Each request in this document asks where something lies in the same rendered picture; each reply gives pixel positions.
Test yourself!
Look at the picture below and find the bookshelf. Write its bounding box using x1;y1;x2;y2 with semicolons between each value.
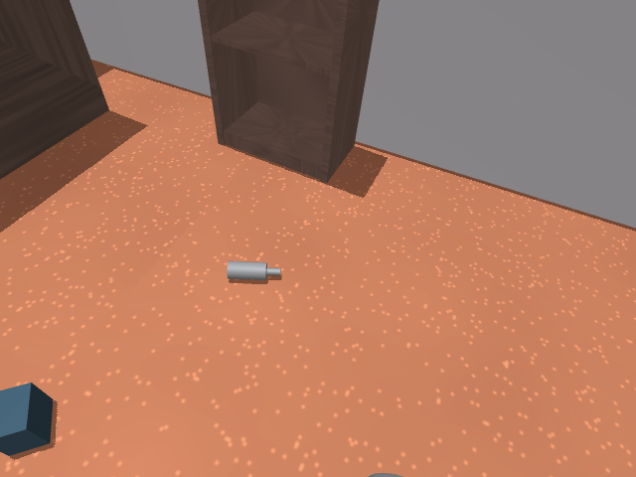
198;0;380;184

